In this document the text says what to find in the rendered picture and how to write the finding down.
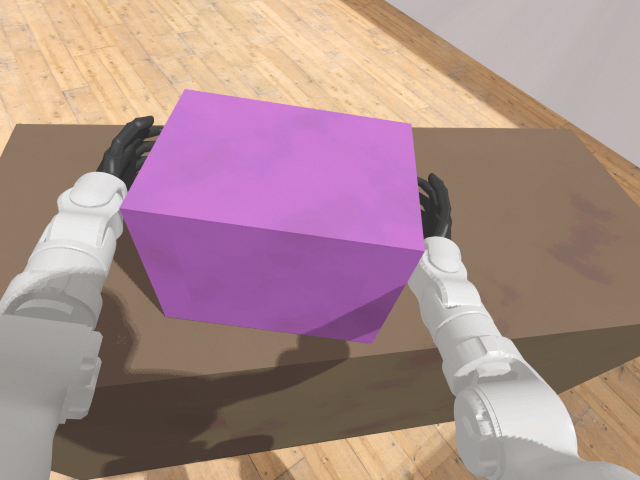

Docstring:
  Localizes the left robot forearm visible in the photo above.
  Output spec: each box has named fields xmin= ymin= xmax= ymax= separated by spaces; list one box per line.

xmin=0 ymin=172 xmax=128 ymax=331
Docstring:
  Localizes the robot right upper arm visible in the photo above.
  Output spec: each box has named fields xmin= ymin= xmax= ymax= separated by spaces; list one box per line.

xmin=454 ymin=378 xmax=640 ymax=480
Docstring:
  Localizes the robot left hand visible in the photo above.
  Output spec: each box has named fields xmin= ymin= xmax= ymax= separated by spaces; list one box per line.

xmin=96 ymin=116 xmax=164 ymax=192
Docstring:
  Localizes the carton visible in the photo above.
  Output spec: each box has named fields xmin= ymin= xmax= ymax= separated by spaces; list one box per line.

xmin=119 ymin=89 xmax=425 ymax=344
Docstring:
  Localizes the robot right hand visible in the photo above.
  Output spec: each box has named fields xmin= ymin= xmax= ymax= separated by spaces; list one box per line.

xmin=417 ymin=173 xmax=452 ymax=240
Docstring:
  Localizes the right robot forearm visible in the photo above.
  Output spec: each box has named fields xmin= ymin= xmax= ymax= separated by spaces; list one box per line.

xmin=408 ymin=236 xmax=577 ymax=450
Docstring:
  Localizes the robot left upper arm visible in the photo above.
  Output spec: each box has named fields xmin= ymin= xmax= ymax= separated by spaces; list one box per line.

xmin=0 ymin=314 xmax=103 ymax=480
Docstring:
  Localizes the pedestal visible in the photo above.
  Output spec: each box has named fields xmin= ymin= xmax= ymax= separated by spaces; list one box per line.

xmin=0 ymin=124 xmax=640 ymax=480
